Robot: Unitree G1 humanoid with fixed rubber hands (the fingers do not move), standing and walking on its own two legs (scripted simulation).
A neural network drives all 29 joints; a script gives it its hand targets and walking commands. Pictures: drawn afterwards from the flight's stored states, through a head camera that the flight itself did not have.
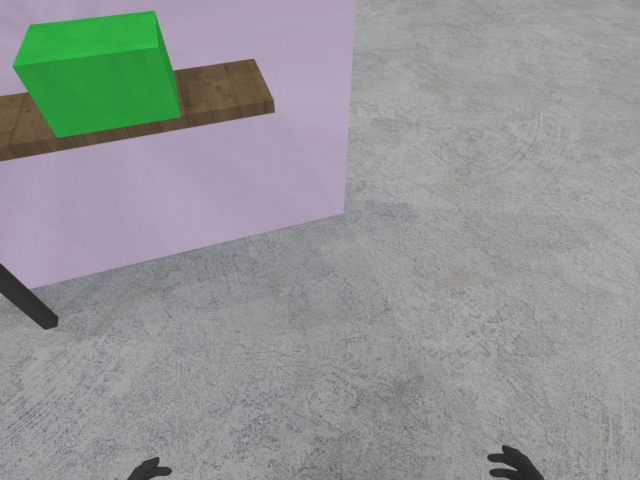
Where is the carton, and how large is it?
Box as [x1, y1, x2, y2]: [12, 11, 180, 137]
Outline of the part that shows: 154,11 33,24 29,26 12,66 57,137 180,116 174,76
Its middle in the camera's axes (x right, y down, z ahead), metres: -0.49 -0.39 +0.87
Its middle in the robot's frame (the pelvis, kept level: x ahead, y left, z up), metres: +0.92 +0.52 +0.06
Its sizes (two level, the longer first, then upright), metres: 0.265 0.204 0.158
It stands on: a table, 0.72 m high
